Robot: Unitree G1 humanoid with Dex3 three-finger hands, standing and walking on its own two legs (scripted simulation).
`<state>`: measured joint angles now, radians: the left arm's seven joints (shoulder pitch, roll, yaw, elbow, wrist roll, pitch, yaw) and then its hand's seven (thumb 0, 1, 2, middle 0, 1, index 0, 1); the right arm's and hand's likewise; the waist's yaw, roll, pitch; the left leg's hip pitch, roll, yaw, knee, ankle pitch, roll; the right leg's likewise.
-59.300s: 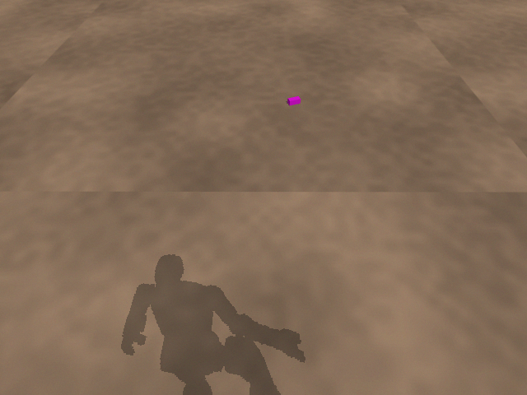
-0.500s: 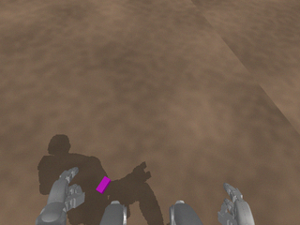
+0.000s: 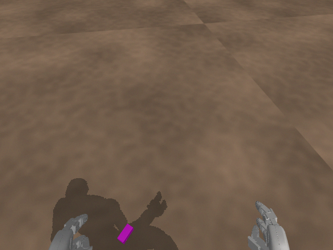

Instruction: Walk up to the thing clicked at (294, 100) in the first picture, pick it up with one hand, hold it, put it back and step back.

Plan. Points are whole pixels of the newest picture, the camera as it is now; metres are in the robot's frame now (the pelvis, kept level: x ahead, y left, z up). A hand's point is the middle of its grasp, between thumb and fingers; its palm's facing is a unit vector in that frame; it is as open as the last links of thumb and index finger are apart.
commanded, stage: home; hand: left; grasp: from above
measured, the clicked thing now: (125, 233) +0.36 +0.21 -0.70
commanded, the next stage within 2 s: stand in 1.78 s
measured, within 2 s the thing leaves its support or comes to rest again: neither
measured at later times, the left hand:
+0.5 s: hand (93, 249) +0.16 +0.17 -0.05, palm faces +0.05 -0.98 -0.20, open 7.7 cm
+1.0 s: hand out of the picture +0.16 +0.18 -0.05, palm faces +0.04 -0.98 -0.21, open 7.4 cm
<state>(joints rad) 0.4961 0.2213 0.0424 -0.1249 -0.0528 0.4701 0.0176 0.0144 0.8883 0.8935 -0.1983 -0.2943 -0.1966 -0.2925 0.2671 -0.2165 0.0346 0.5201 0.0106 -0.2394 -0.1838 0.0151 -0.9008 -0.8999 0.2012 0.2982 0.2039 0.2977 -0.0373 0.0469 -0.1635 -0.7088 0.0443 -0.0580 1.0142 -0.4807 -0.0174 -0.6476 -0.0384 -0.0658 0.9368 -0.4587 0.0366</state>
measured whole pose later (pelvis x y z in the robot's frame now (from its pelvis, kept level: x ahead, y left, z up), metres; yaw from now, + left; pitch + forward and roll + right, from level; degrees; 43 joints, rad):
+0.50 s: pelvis +0.00 -0.01 +0.00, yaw +0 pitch +9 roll -3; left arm 0.49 0.22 0.04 -0.12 -0.05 0.45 0.02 0.01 0.85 0.87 -0.19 -0.29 -0.19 -0.29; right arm 0.29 -0.22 0.02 0.56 0.01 -0.24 -0.19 0.02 -0.90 -0.90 0.20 0.30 0.20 0.30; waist -0.04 0.05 -0.15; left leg -0.70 0.05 -0.06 1.01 -0.48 -0.02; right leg -0.64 -0.03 -0.06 0.95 -0.46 0.03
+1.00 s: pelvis +0.00 +0.00 +0.00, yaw +0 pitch +9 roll -3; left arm 0.50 0.23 0.04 -0.13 -0.05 0.46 0.02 0.02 0.90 0.90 -0.20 -0.30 -0.20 -0.29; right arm 0.28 -0.22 0.03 0.55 0.01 -0.25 -0.19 0.02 -0.90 -0.90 0.20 0.30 0.20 0.30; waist -0.04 0.04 -0.15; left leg -0.70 0.05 -0.06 1.02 -0.49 -0.02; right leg -0.65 -0.03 -0.06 0.95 -0.46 0.03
